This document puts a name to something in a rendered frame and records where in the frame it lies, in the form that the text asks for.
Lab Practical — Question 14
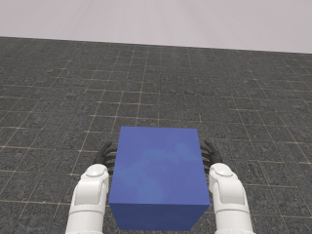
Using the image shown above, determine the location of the robot left forearm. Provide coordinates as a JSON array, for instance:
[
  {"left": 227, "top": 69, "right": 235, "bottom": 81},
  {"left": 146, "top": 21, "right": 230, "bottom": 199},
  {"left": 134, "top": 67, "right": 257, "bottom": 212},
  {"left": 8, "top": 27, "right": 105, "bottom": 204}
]
[{"left": 65, "top": 164, "right": 109, "bottom": 234}]

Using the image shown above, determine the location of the left robot hand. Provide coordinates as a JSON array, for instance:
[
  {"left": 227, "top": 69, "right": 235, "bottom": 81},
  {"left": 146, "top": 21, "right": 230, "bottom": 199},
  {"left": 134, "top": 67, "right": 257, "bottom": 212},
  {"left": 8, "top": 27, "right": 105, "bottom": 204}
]
[{"left": 93, "top": 141, "right": 118, "bottom": 176}]

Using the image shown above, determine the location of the right robot hand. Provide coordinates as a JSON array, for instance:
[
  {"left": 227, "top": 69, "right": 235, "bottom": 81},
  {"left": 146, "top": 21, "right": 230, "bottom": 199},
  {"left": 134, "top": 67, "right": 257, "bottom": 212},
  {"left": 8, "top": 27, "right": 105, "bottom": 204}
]
[{"left": 200, "top": 139, "right": 223, "bottom": 175}]

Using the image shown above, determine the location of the carton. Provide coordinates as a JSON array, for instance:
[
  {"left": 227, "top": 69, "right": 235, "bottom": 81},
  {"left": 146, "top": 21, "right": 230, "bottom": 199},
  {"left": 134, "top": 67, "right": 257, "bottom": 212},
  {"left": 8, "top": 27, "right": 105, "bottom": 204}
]
[{"left": 108, "top": 126, "right": 211, "bottom": 231}]

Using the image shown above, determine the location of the robot right forearm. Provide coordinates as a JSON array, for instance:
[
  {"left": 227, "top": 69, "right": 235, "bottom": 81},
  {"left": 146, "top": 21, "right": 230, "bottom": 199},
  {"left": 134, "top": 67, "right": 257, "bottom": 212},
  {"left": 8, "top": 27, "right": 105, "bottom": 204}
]
[{"left": 209, "top": 163, "right": 255, "bottom": 234}]

